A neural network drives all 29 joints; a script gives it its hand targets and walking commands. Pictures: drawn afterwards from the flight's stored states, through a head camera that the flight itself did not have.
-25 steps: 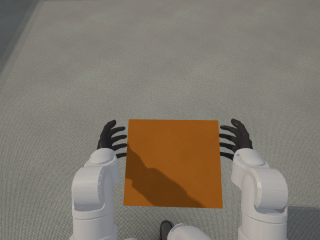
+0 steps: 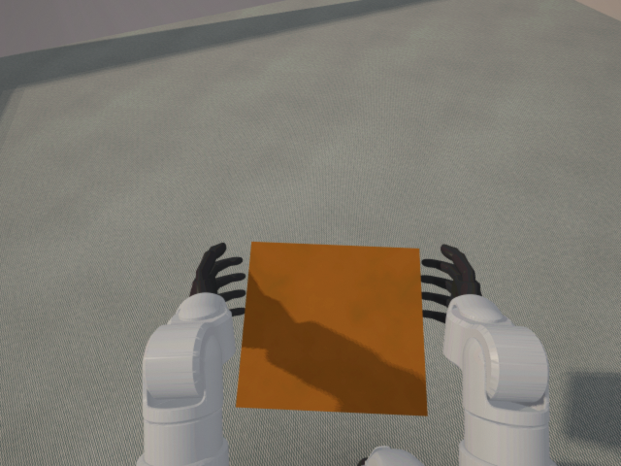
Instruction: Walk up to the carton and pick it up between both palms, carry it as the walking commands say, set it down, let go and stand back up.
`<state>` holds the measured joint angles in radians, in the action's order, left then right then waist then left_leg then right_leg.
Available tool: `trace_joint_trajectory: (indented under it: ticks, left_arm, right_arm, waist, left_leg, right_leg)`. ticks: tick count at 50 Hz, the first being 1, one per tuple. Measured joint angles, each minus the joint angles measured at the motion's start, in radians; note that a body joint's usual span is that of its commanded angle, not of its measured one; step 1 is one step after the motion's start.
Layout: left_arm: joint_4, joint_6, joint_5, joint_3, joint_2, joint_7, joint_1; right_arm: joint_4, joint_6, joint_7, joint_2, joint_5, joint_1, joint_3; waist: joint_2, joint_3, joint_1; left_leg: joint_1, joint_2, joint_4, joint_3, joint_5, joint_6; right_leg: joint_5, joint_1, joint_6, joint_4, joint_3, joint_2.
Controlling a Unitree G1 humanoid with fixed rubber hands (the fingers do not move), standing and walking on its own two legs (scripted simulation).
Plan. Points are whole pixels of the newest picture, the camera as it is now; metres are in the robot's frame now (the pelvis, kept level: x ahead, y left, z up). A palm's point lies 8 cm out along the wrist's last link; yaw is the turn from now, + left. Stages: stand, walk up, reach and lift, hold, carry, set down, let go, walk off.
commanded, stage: carry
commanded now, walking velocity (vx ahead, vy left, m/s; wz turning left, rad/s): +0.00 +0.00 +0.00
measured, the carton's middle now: (330, 327) +0.29 -0.01 -0.01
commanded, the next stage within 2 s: none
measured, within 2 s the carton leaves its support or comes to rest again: neither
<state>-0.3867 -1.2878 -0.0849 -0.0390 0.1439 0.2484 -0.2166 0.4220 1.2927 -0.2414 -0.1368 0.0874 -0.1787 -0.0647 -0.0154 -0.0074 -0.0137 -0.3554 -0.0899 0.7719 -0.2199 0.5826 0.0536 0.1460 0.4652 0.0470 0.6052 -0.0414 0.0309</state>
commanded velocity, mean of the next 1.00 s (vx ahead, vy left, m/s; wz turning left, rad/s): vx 0.00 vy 0.00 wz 0.00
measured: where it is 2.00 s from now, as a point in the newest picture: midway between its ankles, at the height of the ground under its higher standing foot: outside the picture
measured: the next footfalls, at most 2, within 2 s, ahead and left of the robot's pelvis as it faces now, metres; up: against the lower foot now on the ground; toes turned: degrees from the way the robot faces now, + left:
left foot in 0.12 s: +0.04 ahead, +0.09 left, +0.00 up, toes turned +11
right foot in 0.68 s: +0.05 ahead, -0.14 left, +0.00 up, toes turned +0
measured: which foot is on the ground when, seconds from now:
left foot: up 0.00-0.10, down 0.12-0.68, up 0.70-0.94, down 0.96-1.00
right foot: down 0.00-0.54, up 0.56-0.66, down 0.68-1.00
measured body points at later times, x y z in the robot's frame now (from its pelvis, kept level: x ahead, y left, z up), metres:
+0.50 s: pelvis -0.05 -0.05 +0.01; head -0.07 -0.06 +0.46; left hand +0.23 +0.08 +0.12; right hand +0.21 -0.22 +0.10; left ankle -0.06 +0.06 -0.71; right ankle +0.10 -0.09 -0.72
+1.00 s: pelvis -0.11 -0.09 +0.01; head -0.10 -0.10 +0.46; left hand +0.19 +0.02 +0.10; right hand +0.16 -0.27 +0.10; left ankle -0.09 +0.01 -0.72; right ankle +0.01 -0.15 -0.72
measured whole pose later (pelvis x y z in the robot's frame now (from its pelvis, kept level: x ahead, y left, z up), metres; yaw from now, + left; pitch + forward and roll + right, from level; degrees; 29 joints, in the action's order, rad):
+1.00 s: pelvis -0.11 -0.09 +0.01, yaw -5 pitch +4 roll +2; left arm -0.34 -1.26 -0.09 -0.06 0.14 0.23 -0.21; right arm 0.38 1.28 -0.25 -0.14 0.09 -0.21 -0.06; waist 0.02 0.06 -0.01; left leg -0.31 -0.05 0.49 -0.22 0.29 0.00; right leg -0.03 0.44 -0.04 0.33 -0.04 0.11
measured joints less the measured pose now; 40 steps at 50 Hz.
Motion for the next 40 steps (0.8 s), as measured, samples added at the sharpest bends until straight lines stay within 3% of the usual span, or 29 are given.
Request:
trace_joint_trajectory:
  ticks: [5, 7, 9, 11, 12, 14, 17, 20, 22, 26, 27, 28, 30, 32, 34, 37, 38, 40]
  left_arm:
    - [0.000, 0.012, 0.000, 0.000, 0.000, -0.009, 0.000]
    - [0.000, 0.012, 0.000, 0.000, 0.000, -0.009, 0.000]
    - [0.000, 0.011, 0.000, -0.001, 0.000, -0.009, 0.000]
    - [0.000, 0.010, 0.000, -0.002, 0.000, -0.009, 0.000]
    - [0.000, 0.010, 0.000, -0.002, 0.000, -0.009, 0.000]
    - [0.000, 0.010, 0.000, -0.002, 0.000, -0.009, 0.000]
    - [0.000, 0.006, 0.000, -0.002, -0.001, -0.007, 0.000]
    - [0.005, -0.006, 0.000, -0.004, -0.001, -0.002, 0.000]
    - [0.009, -0.016, 0.000, -0.009, -0.001, 0.000, 0.000]
    - [0.013, -0.014, 0.000, -0.019, 0.000, -0.001, -0.001]
    - [0.018, -0.008, 0.000, -0.021, 0.000, -0.001, 0.000]
    - [0.023, -0.003, 0.000, -0.022, 0.000, -0.001, 0.000]
    - [0.031, -0.002, 0.000, -0.022, 0.000, -0.002, 0.001]
    - [0.033, -0.002, 0.000, -0.022, -0.002, -0.007, 0.006]
    - [0.027, 0.006, 0.000, -0.022, -0.002, -0.010, 0.006]
    - [0.028, 0.023, 0.000, -0.023, -0.001, -0.015, 0.006]
    - [0.031, 0.023, 0.000, -0.023, -0.001, -0.017, 0.006]
    - [0.042, 0.022, 0.000, -0.023, -0.001, -0.017, 0.006]
  right_arm:
    - [0.021, 0.000, -0.002, 0.000, 0.000, 0.000, 0.000]
    - [0.018, 0.000, -0.003, 0.000, 0.000, 0.000, 0.000]
    - [0.008, -0.002, -0.003, 0.000, 0.000, 0.000, 0.000]
    - [0.004, -0.003, -0.002, 0.000, 0.000, 0.000, 0.000]
    - [0.005, -0.003, -0.002, 0.000, 0.000, 0.000, 0.000]
    - [0.005, -0.003, -0.002, 0.000, 0.000, 0.000, 0.000]
    - [-0.004, -0.003, -0.002, 0.000, 0.000, 0.000, 0.000]
    - [-0.031, -0.003, -0.001, 0.000, 0.000, 0.000, 0.000]
    - [-0.054, -0.003, 0.000, -0.001, 0.001, -0.001, 0.000]
    - [-0.065, 0.001, 0.007, -0.001, 0.002, -0.009, 0.000]
    - [-0.068, 0.001, 0.007, -0.001, 0.002, -0.012, 0.000]
    - [-0.066, 0.001, 0.004, -0.002, 0.002, -0.016, 0.000]
    - [-0.062, 0.002, 0.002, -0.002, 0.002, -0.015, 0.000]
    - [-0.060, 0.006, 0.004, -0.003, 0.002, -0.014, 0.000]
    - [-0.038, 0.008, 0.004, -0.004, 0.002, -0.018, 0.000]
    - [-0.035, 0.002, -0.008, -0.005, 0.003, -0.033, 0.000]
    - [-0.040, 0.003, -0.010, -0.005, 0.005, -0.033, 0.000]
    - [-0.051, 0.003, -0.013, -0.005, 0.005, -0.033, 0.000]
  waist:
    - [0.003, 0.007, -0.001]
    - [0.022, 0.011, -0.001]
    - [0.054, 0.016, -0.001]
    - [0.074, 0.024, -0.001]
    - [0.077, 0.024, -0.001]
    - [0.074, 0.025, -0.001]
    - [0.056, 0.049, 0.000]
    - [0.039, 0.089, 0.000]
    - [0.034, 0.117, 0.001]
    - [0.053, 0.114, -0.001]
    - [0.071, 0.091, -0.002]
    - [0.078, 0.060, -0.002]
    - [0.081, 0.024, -0.002]
    - [0.073, 0.038, 0.000]
    - [0.055, 0.091, 0.002]
    - [0.004, 0.086, 0.003]
    - [0.002, 0.083, 0.003]
    - [0.002, 0.082, 0.003]
  left_leg:
    - [0.002, 0.033, -0.077, 0.002, -0.096, 0.000]
    - [0.028, 0.040, -0.150, 0.002, -0.182, -0.025]
    - [0.037, 0.045, -0.198, 0.002, -0.273, -0.053]
    - [0.046, 0.045, -0.226, 0.002, -0.295, -0.069]
    - [0.053, 0.043, -0.228, 0.002, -0.292, -0.071]
    - [0.069, 0.043, -0.228, 0.002, -0.311, -0.071]
    - [0.076, 0.046, -0.204, 0.001, -0.342, -0.069]
    - [0.053, 0.045, -0.152, 0.000, -0.217, -0.069]
    - [0.025, 0.049, -0.134, 0.000, -0.140, -0.069]
    - [0.098, 0.078, -0.296, 0.001, -0.153, -0.071]
    - [0.116, 0.077, -0.329, -0.001, -0.221, -0.072]
    - [0.133, 0.071, -0.335, -0.001, -0.281, -0.072]
    - [0.160, 0.064, -0.321, -0.002, -0.375, -0.071]
    - [0.153, 0.066, -0.274, -0.004, -0.342, -0.062]
    - [0.090, 0.061, -0.196, -0.005, -0.291, -0.050]
    - [0.046, 0.028, -0.120, -0.004, -0.168, -0.045]
    - [0.035, 0.028, -0.115, -0.004, -0.139, -0.045]
    - [0.006, 0.028, -0.114, -0.004, -0.123, -0.045]
  right_leg:
    - [-0.083, 0.001, 0.017, -0.094, 0.001, 0.038]
    - [-0.109, -0.002, 0.019, -0.122, 0.000, 0.047]
    - [-0.129, -0.012, 0.000, -0.158, 0.000, 0.044]
    - [-0.105, -0.014, -0.040, -0.166, 0.000, 0.045]
    - [-0.071, -0.015, -0.040, -0.151, 0.000, 0.048]
    - [-0.021, -0.015, -0.029, -0.110, 0.000, 0.050]
    - [-0.065, -0.015, 0.005, -0.076, 0.000, 0.047]
    - [-0.118, -0.014, 0.043, -0.095, -0.001, 0.047]
    - [-0.160, -0.020, 0.004, -0.189, -0.001, 0.048]
    - [-0.253, -0.050, -0.215, -0.394, 0.000, 0.060]
    - [-0.221, -0.046, -0.244, -0.371, 0.001, 0.062]
    - [-0.136, -0.031, -0.244, -0.289, 0.002, 0.070]
    - [0.037, 0.007, -0.202, -0.026, 0.000, 0.066]
    - [0.090, 0.015, -0.158, 0.144, -0.002, 0.027]
    - [0.106, -0.013, -0.117, 0.100, -0.004, -0.021]
    - [0.076, -0.013, 0.025, 0.058, 0.002, 0.017]
    - [0.052, -0.013, 0.043, 0.042, 0.001, 0.020]
    - [0.015, -0.013, 0.043, -0.007, 0.001, 0.022]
